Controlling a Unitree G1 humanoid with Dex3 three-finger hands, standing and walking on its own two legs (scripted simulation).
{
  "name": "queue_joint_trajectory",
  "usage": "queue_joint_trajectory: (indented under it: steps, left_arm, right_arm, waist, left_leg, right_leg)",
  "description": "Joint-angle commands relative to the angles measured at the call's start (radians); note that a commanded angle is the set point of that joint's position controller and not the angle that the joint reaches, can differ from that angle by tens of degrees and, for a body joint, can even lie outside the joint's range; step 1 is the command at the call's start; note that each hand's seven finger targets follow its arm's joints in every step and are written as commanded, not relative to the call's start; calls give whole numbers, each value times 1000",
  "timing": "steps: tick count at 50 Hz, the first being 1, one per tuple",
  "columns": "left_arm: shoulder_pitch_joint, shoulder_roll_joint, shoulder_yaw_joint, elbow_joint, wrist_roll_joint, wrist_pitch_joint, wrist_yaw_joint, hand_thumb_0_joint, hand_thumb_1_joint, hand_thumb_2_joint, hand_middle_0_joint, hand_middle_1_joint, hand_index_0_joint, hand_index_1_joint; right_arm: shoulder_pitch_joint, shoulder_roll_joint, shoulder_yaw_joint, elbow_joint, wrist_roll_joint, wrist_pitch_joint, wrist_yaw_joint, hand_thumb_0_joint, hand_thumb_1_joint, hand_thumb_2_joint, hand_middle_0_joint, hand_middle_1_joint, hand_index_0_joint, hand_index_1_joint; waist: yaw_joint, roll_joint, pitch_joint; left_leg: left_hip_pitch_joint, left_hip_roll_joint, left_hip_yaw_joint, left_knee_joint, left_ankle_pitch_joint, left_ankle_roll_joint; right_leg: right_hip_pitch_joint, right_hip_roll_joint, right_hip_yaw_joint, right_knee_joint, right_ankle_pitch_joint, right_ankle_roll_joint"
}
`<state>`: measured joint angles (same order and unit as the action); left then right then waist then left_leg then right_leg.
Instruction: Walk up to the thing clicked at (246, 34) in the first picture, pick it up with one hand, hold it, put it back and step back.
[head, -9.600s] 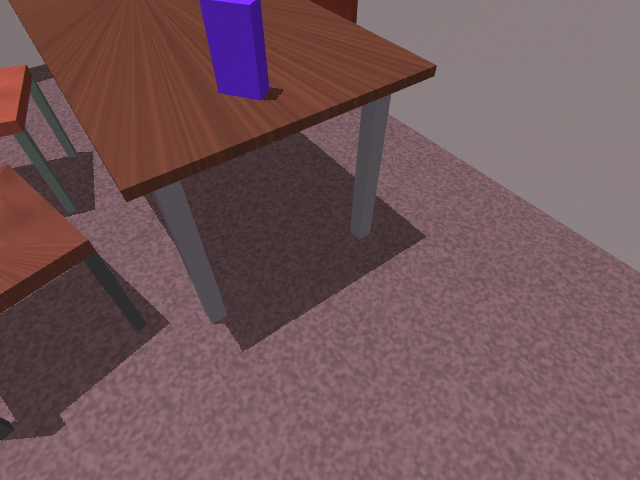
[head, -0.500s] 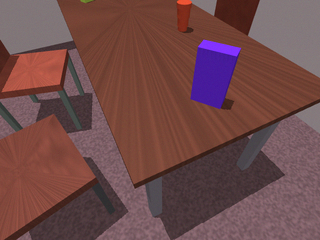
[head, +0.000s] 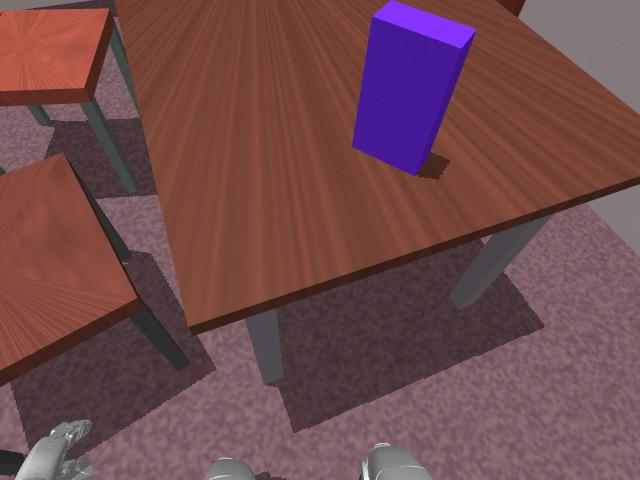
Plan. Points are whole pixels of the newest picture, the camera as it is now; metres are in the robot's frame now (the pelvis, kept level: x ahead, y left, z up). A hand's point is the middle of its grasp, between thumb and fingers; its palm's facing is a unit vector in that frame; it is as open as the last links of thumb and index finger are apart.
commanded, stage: walk up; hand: right
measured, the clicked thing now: (404, 97) +0.60 -0.12 +0.11
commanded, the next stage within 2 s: none
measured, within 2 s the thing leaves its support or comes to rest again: neither
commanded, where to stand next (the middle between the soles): +0.08 -0.12 m, yaw +16 degrees
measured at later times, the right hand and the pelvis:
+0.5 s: hand out of the picture +0.13 -0.45 -0.12, palm faces -0.21 +0.81 -0.54, open 7.4 cm; pelvis +0.02 -0.16 -0.01, yaw +11 degrees
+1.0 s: hand (549, 361) +0.28 -0.36 -0.14, palm faces -0.42 +0.84 -0.35, open 7.3 cm; pelvis +0.04 -0.18 +0.00, yaw +20 degrees
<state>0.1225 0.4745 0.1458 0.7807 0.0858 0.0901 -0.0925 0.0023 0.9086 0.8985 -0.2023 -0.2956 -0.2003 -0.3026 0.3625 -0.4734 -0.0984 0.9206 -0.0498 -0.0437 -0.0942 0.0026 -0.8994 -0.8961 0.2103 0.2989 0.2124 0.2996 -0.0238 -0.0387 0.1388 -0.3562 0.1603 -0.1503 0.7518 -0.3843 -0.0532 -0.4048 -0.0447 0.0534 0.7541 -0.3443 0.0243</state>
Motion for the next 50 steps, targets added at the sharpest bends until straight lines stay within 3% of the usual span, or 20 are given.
queue_joint_trajectory:
  steps: [1, 3, 7, 9, 10, 11, 12, 13, 18, 22, 24, 26, 27, 30, 34, 37, 45, 48, 49, 50]
  left_arm:
    - [32, 313, 73, -146, -4, -32, 26, 0, 900, 900, -200, -300, -200, -300]
    - [22, 198, 36, -145, -12, -27, 36, 0, 900, 900, -200, -300, -200, -300]
    - [-10, 166, 24, -179, 9, -20, 35, 0, 900, 900, -200, -300, -200, -300]
    - [-54, 151, 14, -199, -10, -10, 35, 0, 900, 900, -200, -300, -200, -300]
    - [-42, 105, -4, -200, -28, -7, 37, 0, 900, 900, -200, -300, -200, -300]
    - [1, 31, -22, -210, -41, -5, 39, 0, 900, 900, -200, -300, -200, -300]
    - [80, 90, -3, -176, -35, 17, 43, 0, 900, 900, -200, -300, -200, -300]
    - [89, 176, 19, -148, -29, 23, 46, 0, 900, 900, -200, -300, -200, -300]
    - [139, 147, 37, -60, -52, 0, 28, 0, 900, 900, -200, -300, -200, -300]
    - [155, 108, 22, -16, -72, -33, 39, 0, 900, 900, -200, -300, -200, -300]
    - [289, 94, 17, 51, -71, -62, 67, 0, 900, 900, -200, -300, -200, -300]
    - [157, 303, 39, -8, -40, -93, 85, 0, 900, 900, -200, -300, -200, -300]
    - [33, 355, 36, -32, -45, -98, 87, 0, 900, 900, -200, -300, -200, -300]
    - [73, 243, 14, 22, -54, -136, 101, 0, 900, 900, -200, -300, -200, -300]
    - [209, 228, 2, 66, -63, -158, 119, 0, 900, 900, -200, -300, -200, -300]
    - [256, 239, 6, 59, -68, -158, 141, 0, 900, 900, -200, -300, -200, -300]
    - [283, 245, -5, 15, -76, -155, 161, 0, 900, 900, -200, -300, -200, -300]
    - [202, 228, -29, -17, -85, -150, 156, 0, 900, 900, -200, -300, -200, -300]
    - [227, 172, -49, -23, -92, -152, 155, 0, 900, 900, -200, -300, -200, -300]
    - [207, 134, -57, -37, -107, -147, 159, 0, 900, 900, -200, -300, -200, -300]
  right_arm:
    - [-15, -193, -42, -116, 31, -13, -49, 0, -900, -900, 200, 300, 200, 300]
    - [35, -206, -43, -54, 45, -14, -30, 0, -900, -900, 200, 300, 200, 300]
    - [169, -183, -41, -12, 44, -37, -14, 0, -900, -900, 200, 300, 200, 300]
    - [296, -157, -46, 9, 39, -49, -21, 0, -900, -900, 200, 300, 200, 300]
    - [313, -188, -57, 7, 23, -54, -25, 0, -900, -900, 200, 300, 200, 300]
    - [251, -287, -76, -42, -7, -59, -32, 0, -900, -900, 200, 300, 200, 300]
    - [147, -363, -83, -109, 3, -60, -32, 0, -900, -900, 200, 300, 200, 300]
    - [81, -383, -91, -124, 30, -57, -33, 0, -900, -900, 200, 300, 200, 300]
    - [-29, -268, -45, -138, 7, -45, -5, 0, -900, -900, 200, 300, 200, 300]
    - [-81, -264, -32, -162, -8, -17, 34, 0, -900, -900, 200, 300, 200, 300]
    - [-128, -211, -17, -168, 3, 12, 45, 0, -900, -900, 200, 300, 200, 300]
    - [-106, -81, 13, -205, 28, 21, 34, 0, -900, -900, 200, 300, 200, 300]
    - [-123, -156, -14, -187, 25, 19, 22, 0, -900, -900, 200, 300, 200, 300]
    - [-100, -179, -22, -107, 45, 19, 49, 0, -900, -900, 200, 300, 200, 300]
    - [-140, -132, -18, -122, 35, 43, 81, 0, -900, -900, 200, 300, 200, 300]
    - [-208, -121, -22, -158, 25, 61, 95, 0, -900, -900, 200, 300, 200, 300]
    - [-299, -98, -26, -198, 19, 67, 125, 0, -900, -900, 200, 300, 200, 300]
    - [-172, -126, -46, -149, 13, 56, 128, 0, -900, -900, 200, 300, 200, 300]
    - [-113, -197, -71, -139, 7, 51, 122, 0, -900, -900, 200, 300, 200, 300]
    - [-118, -247, -79, -166, 26, 51, 116, 0, -900, -900, 200, 300, 200, 300]
  waist:
    - [99, -274, -190]
    - [75, -120, -136]
    - [46, -176, -137]
    - [-30, -123, -167]
    - [-55, -5, -171]
    - [-29, 244, -135]
    - [24, 130, -142]
    - [22, 95, -122]
    - [51, 222, -92]
    - [33, 301, -117]
    - [112, 168, -122]
    - [70, -219, -28]
    - [23, -198, 10]
    - [26, -48, 17]
    - [73, -154, -50]
    - [90, -157, -85]
    - [94, -148, -143]
    - [-9, -83, -207]
    - [-46, 113, -263]
    - [-57, 304, -320]
  left_leg:
    - [-324, -159, 129, 498, -290, 80]
    - [-277, -117, 129, 454, -192, 82]
    - [-95, -135, 219, 81, -101, 106]
    - [109, -149, 226, -164, 132, 111]
    - [233, -112, 136, -239, 196, 113]
    - [288, 132, -304, -372, 162, 190]
    - [155, 336, -612, -454, -37, 284]
    - [68, 358, -604, -461, -114, 376]
    - [-87, 64, -138, -322, -117, 270]
    - [-139, 10, -75, -265, -177, 254]
    - [-171, -69, 24, -6, -50, 193]
    - [-403, -238, 7, 335, -228, 82]
    - [-343, -166, -67, 410, -217, 79]
    - [-316, -145, -17, 333, -65, 78]
    - [-279, -179, 12, 284, -46, 77]
    - [-287, -176, 28, 241, -48, 74]
    - [-175, -158, 146, 24, -40, 93]
    - [199, -174, 159, -199, 183, 151]
    - [394, -80, -16, -231, 380, 215]
    - [415, 155, -333, -283, 532, 370]
  right_leg:
    - [235, -370, 487, -464, 79, -346]
    - [179, -235, 215, -315, 187, -305]
    - [132, -182, 106, -216, 240, -300]
    - [59, -153, 44, -66, 233, -260]
    - [-61, -117, 3, 65, 77, -200]
    - [-271, 2, -63, 262, -184, -112]
    - [-269, -9, 58, 400, -267, -66]
    - [-206, -38, 86, 516, -269, -59]
    - [-79, -37, 15, 375, -136, -30]
    - [85, 26, -110, 82, -256, -27]
    - [195, 57, -140, -208, -97, -30]
    - [58, -335, 597, -527, -356, -169]
    - [-31, -440, 735, -589, -323, -270]
    - [127, -267, 304, -370, 4, -174]
    - [304, -249, 155, -254, 631, -151]
    - [388, -281, 130, -224, 786, -173]
    - [404, -281, 65, -141, 792, -209]
    - [169, -219, -46, 35, 700, -149]
    - [-14, -131, -114, 260, 512, -83]
    - [-136, 31, -152, 378, -144, -35]
